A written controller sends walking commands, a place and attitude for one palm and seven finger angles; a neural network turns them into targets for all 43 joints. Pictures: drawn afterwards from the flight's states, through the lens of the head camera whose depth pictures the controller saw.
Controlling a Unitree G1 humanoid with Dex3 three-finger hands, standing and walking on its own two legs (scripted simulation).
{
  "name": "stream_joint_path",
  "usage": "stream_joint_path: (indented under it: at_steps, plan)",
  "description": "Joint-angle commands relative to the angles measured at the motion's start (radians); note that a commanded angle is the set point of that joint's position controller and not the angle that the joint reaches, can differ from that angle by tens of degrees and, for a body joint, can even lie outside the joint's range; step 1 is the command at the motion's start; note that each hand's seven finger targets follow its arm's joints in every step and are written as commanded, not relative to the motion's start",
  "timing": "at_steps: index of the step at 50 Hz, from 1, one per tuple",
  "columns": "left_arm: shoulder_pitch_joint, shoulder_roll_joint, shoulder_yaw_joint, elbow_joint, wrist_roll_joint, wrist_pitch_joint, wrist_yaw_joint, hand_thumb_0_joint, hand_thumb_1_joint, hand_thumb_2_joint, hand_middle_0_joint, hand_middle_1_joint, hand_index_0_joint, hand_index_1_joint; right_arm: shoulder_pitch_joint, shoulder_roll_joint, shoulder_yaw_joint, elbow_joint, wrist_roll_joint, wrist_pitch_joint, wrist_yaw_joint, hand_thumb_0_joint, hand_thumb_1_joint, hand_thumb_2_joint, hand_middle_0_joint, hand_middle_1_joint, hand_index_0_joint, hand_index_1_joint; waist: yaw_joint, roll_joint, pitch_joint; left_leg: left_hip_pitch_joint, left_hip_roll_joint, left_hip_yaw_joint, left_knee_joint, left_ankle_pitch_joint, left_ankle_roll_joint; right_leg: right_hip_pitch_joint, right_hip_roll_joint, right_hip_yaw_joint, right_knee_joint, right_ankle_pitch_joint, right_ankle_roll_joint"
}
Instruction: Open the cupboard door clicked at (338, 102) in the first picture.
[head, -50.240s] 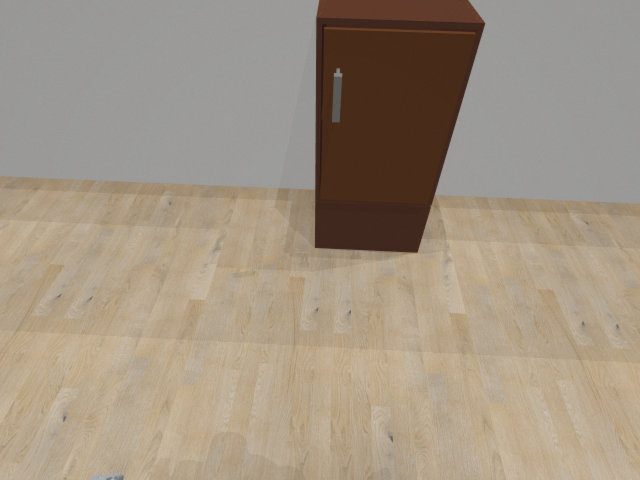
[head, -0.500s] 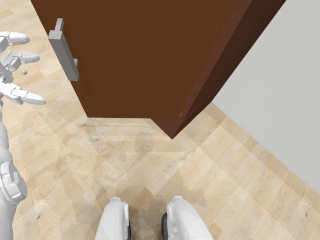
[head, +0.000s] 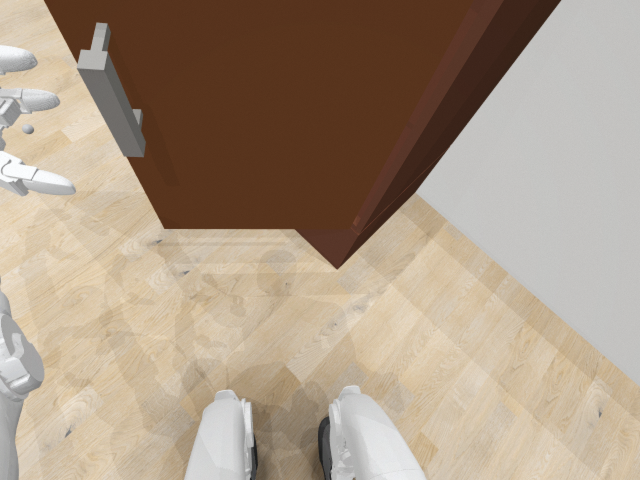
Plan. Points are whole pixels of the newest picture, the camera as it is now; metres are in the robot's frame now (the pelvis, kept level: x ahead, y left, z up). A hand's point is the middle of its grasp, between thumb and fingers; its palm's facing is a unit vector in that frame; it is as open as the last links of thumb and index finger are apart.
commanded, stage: move the hooked fingers beside the handle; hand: left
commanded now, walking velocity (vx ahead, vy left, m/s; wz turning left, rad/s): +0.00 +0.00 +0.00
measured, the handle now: (119, 96) +0.54 +0.21 +0.06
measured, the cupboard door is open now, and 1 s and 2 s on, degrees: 47 47 47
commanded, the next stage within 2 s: slide the fingers in behind the handle in 0.40 s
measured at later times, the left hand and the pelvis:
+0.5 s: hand (35, 128) +0.49 +0.28 +0.06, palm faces +0.02 -1.00 -0.04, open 13.9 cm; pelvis +0.00 +0.00 +0.00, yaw +0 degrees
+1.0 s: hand (65, 130) +0.49 +0.25 +0.06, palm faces +0.02 -1.00 -0.02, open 13.9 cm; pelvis +0.01 +0.00 +0.01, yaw +0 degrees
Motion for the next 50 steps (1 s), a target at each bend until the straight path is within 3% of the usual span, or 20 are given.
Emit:
stream_joint_path:
  at_steps: [1, 3, 6, 7, 10, 13, 15, 16, 21, 23, 25, 28, 30, 31, 35, 37, 40, 44, 48, 50]
  plan:
    - [-0.389, 0.262, -0.013, -0.23, -0.024, -0.068, 0.004, 0.0, -0.5, 0.3, -0.3, -1.2, -0.3, -1.2, 0.168, -0.213, -0.081, -0.042, -0.003, -0.006, -0.012, 0.0, -0.9, -0.9, 0.2, 0.3, 0.2, 0.3, 0.003, 0.256, -0.512, 0.616, 0.003, -0.105, -0.168, 0.473, -0.028, 0.057, 0.014, -0.003, -0.122, 0.218, -0.044]
    - [-0.372, 0.244, -0.016, -0.212, -0.034, -0.066, 0.004, 0.0, -0.5, 0.3, -0.3, -1.2, -0.3, -1.2, 0.173, -0.213, -0.082, -0.043, -0.002, -0.005, -0.013, 0.0, -0.9, -0.9, 0.2, 0.3, 0.2, 0.3, -0.002, 0.224, -0.504, 0.622, 0.004, -0.11, -0.171, 0.486, -0.027, 0.056, 0.017, -0.007, -0.125, 0.224, -0.047]
    - [-0.352, 0.273, 0.008, -0.187, -0.03, -0.059, 0.012, 0.0, -0.5, 0.3, -0.3, -1.2, -0.3, -1.2, 0.165, -0.213, -0.079, -0.051, -0.001, -0.002, -0.013, 0.0, -0.9, -0.9, 0.2, 0.3, 0.2, 0.3, 0.006, 0.191, -0.495, 0.563, -0.002, -0.094, -0.166, 0.463, -0.02, 0.1, 0.015, 0.001, -0.126, 0.235, -0.041]
    - [-0.361, 0.254, -0.011, -0.187, -0.028, -0.058, 0.012, 0.0, -0.5, 0.3, -0.3, -1.2, -0.3, -1.2, 0.162, -0.21, -0.078, -0.051, -0.001, -0.003, -0.012, 0.0, -0.9, -0.9, 0.2, 0.3, 0.2, 0.3, -0.001, 0.189, -0.484, 0.548, -0.004, -0.088, -0.165, 0.443, -0.018, 0.104, 0.015, 0.003, -0.129, 0.232, -0.039]
    - [-0.349, 0.297, 0.021, -0.197, -0.021, -0.072, 0.018, 0.0, -0.5, 0.3, -0.3, -1.2, -0.3, -1.2, 0.162, -0.212, -0.079, -0.057, -0.002, 0.0, -0.012, 0.0, -0.9, -0.9, 0.2, 0.3, 0.2, 0.3, 0.013, 0.206, -0.505, 0.565, -0.004, -0.088, -0.161, 0.475, -0.023, 0.112, 0.017, 0.005, -0.121, 0.247, -0.043]
    - [-0.398, 0.275, 0.0, -0.208, -0.029, -0.085, 0.016, 0.0, -0.5, 0.3, -0.3, -1.2, -0.3, -1.2, 0.158, -0.21, -0.076, -0.054, -0.001, -0.002, -0.014, 0.0, -0.9, -0.9, 0.2, 0.3, 0.2, 0.3, -0.006, 0.21, -0.487, 0.558, -0.004, -0.089, -0.153, 0.464, -0.02, 0.092, 0.017, 0.005, -0.116, 0.242, -0.044]
    - [-0.376, 0.298, 0.018, -0.196, -0.024, -0.084, 0.016, 0.0, -0.5, 0.3, -0.3, -1.2, -0.3, -1.2, 0.156, -0.215, -0.077, -0.054, -0.002, -0.002, -0.015, 0.0, -0.9, -0.9, 0.2, 0.3, 0.2, 0.3, 0.006, 0.233, -0.507, 0.576, -0.002, -0.093, -0.155, 0.476, -0.025, 0.087, 0.016, 0.004, -0.114, 0.239, -0.044]
    - [-0.395, 0.273, -0.005, -0.207, -0.025, -0.083, 0.013, 0.0, -0.5, 0.3, -0.3, -1.2, -0.3, -1.2, 0.155, -0.213, -0.076, -0.053, -0.003, -0.002, -0.013, 0.0, -0.9, -0.9, 0.2, 0.3, 0.2, 0.3, -0.004, 0.228, -0.513, 0.578, -0.002, -0.095, -0.153, 0.47, -0.025, 0.082, 0.016, 0.002, -0.112, 0.234, -0.042]
    - [-0.362, 0.294, 0.019, -0.198, -0.028, -0.07, 0.006, 0.0, -0.5, 0.3, -0.3, -1.2, -0.3, -1.2, 0.16, -0.215, -0.079, -0.051, -0.002, 0.002, -0.013, 0.0, -0.9, -0.9, 0.2, 0.3, 0.2, 0.3, 0.006, 0.208, -0.535, 0.576, -0.002, -0.094, -0.149, 0.493, -0.022, 0.106, 0.015, 0.004, -0.114, 0.256, -0.041]
    - [-0.39, 0.244, -0.023, -0.214, -0.032, -0.07, 0.004, 0.0, -0.5, 0.3, -0.3, -1.2, -0.3, -1.2, 0.159, -0.208, -0.077, -0.052, -0.001, 0.001, -0.012, 0.0, -0.9, -0.9, 0.2, 0.3, 0.2, 0.3, -0.002, 0.238, -0.519, 0.586, -0.002, -0.096, -0.149, 0.491, -0.022, 0.078, 0.015, 0.002, -0.111, 0.247, -0.044]
    - [-0.391, 0.281, 0.006, -0.191, -0.026, -0.067, 0.013, 0.0, -0.5, 0.3, -0.3, -1.2, -0.3, -1.2, 0.163, -0.216, -0.078, -0.047, -0.001, 0.004, -0.015, 0.0, -0.9, -0.9, 0.2, 0.3, 0.2, 0.3, -0.004, 0.193, -0.518, 0.562, -0.002, -0.101, -0.151, 0.455, -0.022, 0.085, 0.016, 0.002, -0.114, 0.23, -0.041]
    - [-0.437, 0.236, -0.032, -0.214, -0.027, -0.073, 0.024, 0.0, -0.5, 0.3, -0.3, -1.2, -0.3, -1.2, 0.164, -0.208, -0.077, -0.043, -0.003, -0.004, -0.015, 0.0, -0.9, -0.9, 0.2, 0.3, 0.2, 0.3, -0.018, 0.216, -0.506, 0.567, -0.004, -0.098, -0.149, 0.445, -0.018, 0.071, 0.015, 0.003, -0.115, 0.228, -0.043]
    - [-0.399, 0.275, 0.003, -0.238, -0.026, -0.08, 0.032, 0.0, -0.5, 0.3, -0.3, -1.2, -0.3, -1.2, 0.164, -0.211, -0.079, -0.045, -0.005, -0.001, -0.013, 0.0, -0.9, -0.9, 0.2, 0.3, 0.2, 0.3, 0.007, 0.243, -0.563, 0.598, -0.003, -0.1, -0.154, 0.48, -0.026, 0.094, 0.014, 0.004, -0.113, 0.24, -0.044]
    - [-0.391, 0.241, -0.016, -0.233, -0.028, -0.078, 0.033, 0.0, -0.5, 0.3, -0.3, -1.2, -0.3, -1.2, 0.161, -0.204, -0.078, -0.044, -0.005, -0.002, -0.01, 0.0, -0.9, -0.9, 0.2, 0.3, 0.2, 0.3, 0.003, 0.234, -0.561, 0.592, -0.005, -0.094, -0.15, 0.482, -0.023, 0.099, 0.014, 0.004, -0.114, 0.248, -0.042]
    - [-0.36, 0.242, -0.005, -0.236, -0.028, -0.071, 0.049, 0.0, -0.5, 0.3, -0.3, -1.2, -0.3, -1.2, 0.164, -0.205, -0.08, -0.047, -0.005, 0.003, -0.007, 0.0, -0.9, -0.9, 0.2, 0.3, 0.2, 0.3, 0.011, 0.211, -0.547, 0.578, -0.004, -0.09, -0.16, 0.477, -0.022, 0.122, 0.015, 0.006, -0.121, 0.254, -0.041]
    - [-0.37, 0.216, -0.025, -0.221, -0.027, -0.064, 0.057, 0.0, -0.5, 0.3, -0.3, -1.2, -0.3, -1.2, 0.16, -0.2, -0.079, -0.046, -0.002, 0.002, -0.006, 0.0, -0.9, -0.9, 0.2, 0.3, 0.2, 0.3, -0.002, 0.183, -0.507, 0.541, -0.007, -0.082, -0.163, 0.434, -0.016, 0.131, 0.015, 0.009, -0.131, 0.244, -0.037]
    - [-0.343, 0.232, -0.001, -0.266, -0.03, -0.081, 0.068, 0.0, -0.5, 0.3, -0.3, -1.2, -0.3, -1.2, 0.159, -0.194, -0.081, -0.056, -0.003, 0.001, -0.004, 0.0, -0.9, -0.9, 0.2, 0.3, 0.2, 0.3, 0.023, 0.212, -0.559, 0.56, -0.012, -0.072, -0.162, 0.476, -0.018, 0.175, 0.015, 0.016, -0.127, 0.281, -0.04]
    - [-0.332, 0.198, -0.017, -0.255, -0.034, -0.091, 0.077, 0.0, -0.5, 0.3, -0.3, -1.2, -0.3, -1.2, 0.158, -0.192, -0.082, -0.052, -0.002, 0.002, -0.001, 0.0, -0.9, -0.9, 0.2, 0.3, 0.2, 0.3, 0.01, 0.169, -0.522, 0.549, -0.01, -0.07, -0.168, 0.467, -0.016, 0.176, 0.018, 0.014, -0.132, 0.284, -0.038]
    - [-0.324, 0.153, -0.044, -0.263, -0.043, -0.095, 0.077, 0.0, -0.5, 0.3, -0.3, -1.2, -0.3, -1.2, 0.153, -0.184, -0.086, -0.053, 0.0, 0.0, 0.0, 0.0, -0.9, -0.9, 0.2, 0.3, 0.2, 0.3, 0.007, 0.172, -0.502, 0.543, -0.014, -0.061, -0.169, 0.456, -0.013, 0.182, 0.017, 0.019, -0.136, 0.291, -0.039]
    - [-0.296, 0.177, -0.024, -0.239, -0.042, -0.093, 0.078, 0.0, -0.5, 0.3, -0.3, -1.2, -0.3, -1.2, 0.148, -0.19, -0.085, -0.053, 0.002, 0.003, -0.002, 0.0, -0.9, -0.9, 0.2, 0.3, 0.2, 0.3, 0.014, 0.159, -0.492, 0.525, -0.014, -0.059, -0.175, 0.431, -0.016, 0.188, 0.016, 0.02, -0.141, 0.275, -0.038]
